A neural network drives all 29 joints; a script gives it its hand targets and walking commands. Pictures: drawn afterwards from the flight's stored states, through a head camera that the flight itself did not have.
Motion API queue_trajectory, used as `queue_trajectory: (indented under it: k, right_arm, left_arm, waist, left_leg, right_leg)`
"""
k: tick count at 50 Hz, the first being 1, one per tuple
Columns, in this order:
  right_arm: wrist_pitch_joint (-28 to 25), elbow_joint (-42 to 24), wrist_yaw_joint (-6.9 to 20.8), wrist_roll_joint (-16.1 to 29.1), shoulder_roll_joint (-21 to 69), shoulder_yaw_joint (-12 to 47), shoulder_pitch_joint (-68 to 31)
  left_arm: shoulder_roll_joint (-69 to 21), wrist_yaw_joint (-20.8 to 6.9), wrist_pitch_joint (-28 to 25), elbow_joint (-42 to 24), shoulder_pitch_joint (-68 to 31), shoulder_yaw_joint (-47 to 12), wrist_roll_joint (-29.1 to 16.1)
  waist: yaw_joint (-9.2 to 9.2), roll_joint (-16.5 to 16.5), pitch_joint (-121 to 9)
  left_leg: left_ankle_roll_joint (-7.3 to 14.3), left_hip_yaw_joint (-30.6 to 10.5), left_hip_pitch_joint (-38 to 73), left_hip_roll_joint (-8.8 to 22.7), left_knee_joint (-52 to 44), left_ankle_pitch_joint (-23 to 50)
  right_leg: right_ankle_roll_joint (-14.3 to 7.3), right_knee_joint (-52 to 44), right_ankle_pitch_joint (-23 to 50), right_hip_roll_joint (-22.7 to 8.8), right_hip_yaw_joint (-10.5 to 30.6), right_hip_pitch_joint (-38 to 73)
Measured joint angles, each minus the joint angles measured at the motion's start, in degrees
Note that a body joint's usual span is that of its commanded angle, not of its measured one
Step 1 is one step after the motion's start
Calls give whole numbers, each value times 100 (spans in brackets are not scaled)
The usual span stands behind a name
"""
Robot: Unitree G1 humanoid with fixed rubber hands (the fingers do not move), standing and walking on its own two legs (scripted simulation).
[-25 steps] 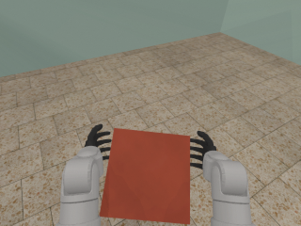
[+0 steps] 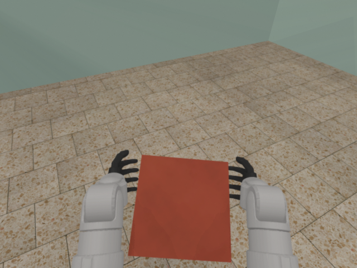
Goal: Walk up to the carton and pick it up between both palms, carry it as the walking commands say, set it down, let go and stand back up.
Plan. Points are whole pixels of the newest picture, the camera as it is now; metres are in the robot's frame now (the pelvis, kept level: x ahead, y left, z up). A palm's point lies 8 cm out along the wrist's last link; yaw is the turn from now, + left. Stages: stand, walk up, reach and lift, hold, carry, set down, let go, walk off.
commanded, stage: carry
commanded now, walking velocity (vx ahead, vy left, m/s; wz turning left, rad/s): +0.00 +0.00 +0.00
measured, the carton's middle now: (179, 207) +0.29 +0.00 -0.02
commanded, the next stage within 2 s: none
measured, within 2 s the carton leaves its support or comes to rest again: neither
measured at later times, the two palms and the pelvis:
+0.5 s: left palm (126, 179) +0.31 +0.12 +0.07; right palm (251, 186) +0.30 -0.16 +0.06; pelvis +0.02 -0.01 +0.00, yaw +0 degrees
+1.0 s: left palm (136, 173) +0.34 +0.11 +0.06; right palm (253, 180) +0.33 -0.18 +0.04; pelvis +0.05 -0.03 +0.00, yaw +0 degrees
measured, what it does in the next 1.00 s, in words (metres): shifts its weight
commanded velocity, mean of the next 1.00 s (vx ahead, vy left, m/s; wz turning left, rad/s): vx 0.00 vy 0.00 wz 0.00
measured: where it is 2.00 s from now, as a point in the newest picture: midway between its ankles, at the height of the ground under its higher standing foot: outside the picture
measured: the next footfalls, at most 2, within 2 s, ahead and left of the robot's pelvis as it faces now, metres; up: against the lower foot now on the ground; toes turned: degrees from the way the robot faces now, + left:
none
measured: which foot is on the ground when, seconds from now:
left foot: down 0.00-1.00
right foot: down 0.00-1.00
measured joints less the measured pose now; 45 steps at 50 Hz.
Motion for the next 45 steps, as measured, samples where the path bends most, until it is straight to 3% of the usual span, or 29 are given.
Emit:
queue_trajectory:
  k: [2,9,19,23,31,45]
  right_arm:
    - [-261,369,78,-27,10,-86,-10]
    - [-369,-191,34,290,-45,124,207]
    - [-842,337,165,115,-60,88,282]
    - [-930,144,116,231,-78,178,369]
    - [-1245,485,194,166,-73,167,351]
    - [-1521,462,150,168,-87,230,427]
  left_arm:
    - [0,-16,-250,359,-8,30,105]
    - [50,176,-356,-204,181,-82,-103]
    - [59,64,-825,338,223,-53,-2]
    - [77,65,-972,227,299,-64,-49]
    - [93,-25,-1245,509,379,-1,44]
    - [111,-51,-1443,449,471,-30,-20]
  waist:
    - [-24,-74,-11]
    - [-68,-147,188]
    - [-20,-68,90]
    - [-59,-68,160]
    - [-86,-83,158]
    - [-65,-71,213]
  left_leg:
    - [70,44,-30,-25,33,54]
    - [83,50,-85,-71,-101,72]
    - [29,18,-32,-54,-32,-63]
    - [-1,5,7,-28,61,-157]
    - [-60,-8,67,12,146,-297]
    - [-133,-1,182,41,221,-494]
  right_leg:
    - [22,84,-42,-35,32,-56]
    - [25,87,-14,-82,36,-178]
    - [-23,125,-153,-61,11,-103]
    - [-53,173,-228,-36,0,-41]
    - [-103,201,-341,7,-5,42]
    - [-161,277,-537,35,10,151]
